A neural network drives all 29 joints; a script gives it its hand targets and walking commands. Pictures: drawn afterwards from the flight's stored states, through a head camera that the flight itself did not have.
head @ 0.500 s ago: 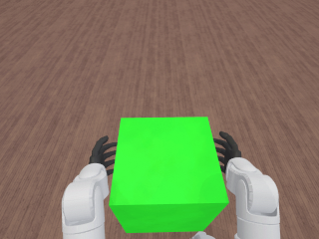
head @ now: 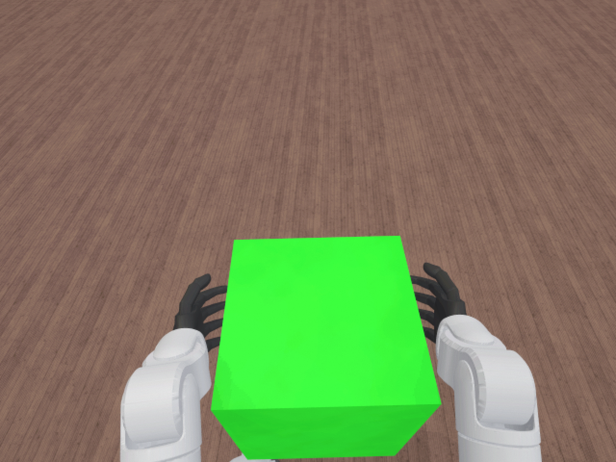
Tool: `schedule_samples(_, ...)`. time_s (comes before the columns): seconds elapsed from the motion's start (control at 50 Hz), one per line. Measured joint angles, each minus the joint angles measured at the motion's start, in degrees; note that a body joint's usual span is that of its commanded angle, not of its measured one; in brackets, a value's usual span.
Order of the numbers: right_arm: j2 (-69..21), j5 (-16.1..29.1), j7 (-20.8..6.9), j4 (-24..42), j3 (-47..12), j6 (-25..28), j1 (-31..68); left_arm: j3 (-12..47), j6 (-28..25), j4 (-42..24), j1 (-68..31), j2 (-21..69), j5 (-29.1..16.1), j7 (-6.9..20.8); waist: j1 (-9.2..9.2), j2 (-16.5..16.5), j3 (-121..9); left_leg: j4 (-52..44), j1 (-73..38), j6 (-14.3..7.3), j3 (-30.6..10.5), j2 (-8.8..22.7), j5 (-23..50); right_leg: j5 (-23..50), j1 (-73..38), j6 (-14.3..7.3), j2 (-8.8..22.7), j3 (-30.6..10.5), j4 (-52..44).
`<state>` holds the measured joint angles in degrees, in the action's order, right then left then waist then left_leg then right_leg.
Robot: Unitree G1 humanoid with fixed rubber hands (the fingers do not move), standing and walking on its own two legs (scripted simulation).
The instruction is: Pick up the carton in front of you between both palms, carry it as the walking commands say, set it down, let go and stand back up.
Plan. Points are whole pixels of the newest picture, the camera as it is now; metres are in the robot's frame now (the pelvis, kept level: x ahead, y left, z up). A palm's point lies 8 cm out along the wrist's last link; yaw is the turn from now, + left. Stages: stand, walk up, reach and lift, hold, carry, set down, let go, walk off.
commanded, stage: carry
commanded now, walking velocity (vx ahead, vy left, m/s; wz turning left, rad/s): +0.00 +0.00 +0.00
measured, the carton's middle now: (319, 354) +0.27 +0.00 -0.01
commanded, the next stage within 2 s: none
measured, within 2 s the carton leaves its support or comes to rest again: neither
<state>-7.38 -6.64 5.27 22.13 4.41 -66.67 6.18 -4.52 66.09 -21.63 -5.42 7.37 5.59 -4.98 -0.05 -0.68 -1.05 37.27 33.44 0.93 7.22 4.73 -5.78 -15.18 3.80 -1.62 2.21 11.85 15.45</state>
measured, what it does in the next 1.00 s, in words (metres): walks ahead: left foot, then right foot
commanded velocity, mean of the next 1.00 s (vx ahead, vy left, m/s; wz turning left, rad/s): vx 0.00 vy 0.00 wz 0.00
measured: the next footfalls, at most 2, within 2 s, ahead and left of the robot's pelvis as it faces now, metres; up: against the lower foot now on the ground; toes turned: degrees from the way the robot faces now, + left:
left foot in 0.08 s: +0.25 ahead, +0.11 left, +0.00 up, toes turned -19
right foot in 0.32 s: +0.17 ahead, -0.11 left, +0.00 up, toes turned -5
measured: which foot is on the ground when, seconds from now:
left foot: up 0.00-0.06, down 0.08-1.00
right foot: down 0.00-0.12, up 0.14-0.30, down 0.32-1.00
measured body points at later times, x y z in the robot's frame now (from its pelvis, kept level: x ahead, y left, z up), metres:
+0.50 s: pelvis +0.20 +0.01 -0.01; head +0.18 +0.01 +0.44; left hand +0.48 +0.15 +0.05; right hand +0.47 -0.16 +0.05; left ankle +0.21 +0.10 -0.75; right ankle +0.13 -0.10 -0.75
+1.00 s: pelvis +0.20 +0.00 -0.02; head +0.19 +0.00 +0.43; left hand +0.51 +0.13 +0.00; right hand +0.50 -0.17 +0.00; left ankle +0.21 +0.10 -0.75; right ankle +0.13 -0.10 -0.75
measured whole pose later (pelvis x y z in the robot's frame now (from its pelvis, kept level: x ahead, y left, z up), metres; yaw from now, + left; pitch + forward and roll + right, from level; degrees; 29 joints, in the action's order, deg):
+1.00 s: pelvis +0.20 +0.00 -0.02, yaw -2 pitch +3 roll +0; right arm -8.3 -14.6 1.4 -12.8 11.1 -39.5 13.3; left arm -10.3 39.9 12.5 -12.8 8.2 14.4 -1.4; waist 0.0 0.4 -4.8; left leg 33.0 17.9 -0.5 10.3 4.0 -17.2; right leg -22.9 10.8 -0.1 3.2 8.9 31.5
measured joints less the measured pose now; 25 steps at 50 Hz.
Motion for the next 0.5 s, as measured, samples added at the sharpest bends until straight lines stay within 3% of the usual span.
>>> schedule_samples(0.08,-0.1,0.5,0.2,2.8,0.4,-1.4,1.0,0.1,1.4,-2.7,-1.0,0.1,0.1,0.0,0.21,-0.1,-0.5,-12.8,-6.2,-0.2,4.0,-2.2,11.0,-7.6,-4.0,2.2,0.3,-0.1,5.8)
schedule_samples(0.14,-0.4,0.3,0.2,0.5,0.6,-1.3,3.7,-2.0,2.6,-2.2,-3.6,0.2,0.2,0.1,0.49,2.8,-0.6,-11.7,-9.0,-5.8,5.9,-3.8,2.2,-11.9,0.9,3.6,2.7,-2.9,21.5)
schedule_samples(0.16,-0.5,0.3,0.2,-0.6,1.0,-1.3,4.6,-2.6,3.0,-1.7,-4.4,0.3,0.5,0.1,0.47,3.3,-0.3,-11.3,-9.3,-6.3,6.0,-3.8,1.0,-13.8,3.7,3.8,2.3,-4.9,26.5)
schedule_samples(0.18,-0.6,0.3,0.1,-1.5,1.4,-1.4,5.2,-2.9,3.3,-1.1,-4.8,0.4,0.7,0.1,0.38,3.4,0.0,-11.8,-9.9,-5.0,6.0,-3.5,1.8,-15.4,6.0,3.7,1.6,-6.2,29.2)
schedule_samples(0.26,-0.6,-0.1,-0.2,-3.6,2.0,-1.8,5.1,-2.6,3.9,1.1,-5.0,0.4,1.4,0.0,0.01,2.5,0.3,-15.3,-13.3,-5.3,5.5,-3.0,0.5,-14.6,10.1,3.1,0.5,-6.9,20.0)
schedule_samples(0.34,-0.4,-0.5,-0.8,-5.0,2.0,-0.6,3.7,-1.7,2.9,3.0,-4.3,0.4,1.8,0.1,-0.05,2.8,-0.3,-14.4,-15.8,-4.5,5.3,-3.4,-2.0,1.7,9.3,3.1,1.9,-5.4,10.5)
schedule_samples(0.5,-0.2,-2.3,-1.7,-11.1,2.1,3.6,3.0,-1.4,-2.1,10.1,-3.6,0.2,3.3,1.1,0.03,1.0,-5.6,-8.6,-16.3,-2.7,4.5,-2.1,-8.7,-5.1,6.8,2.6,1.4,-4.7,12.5)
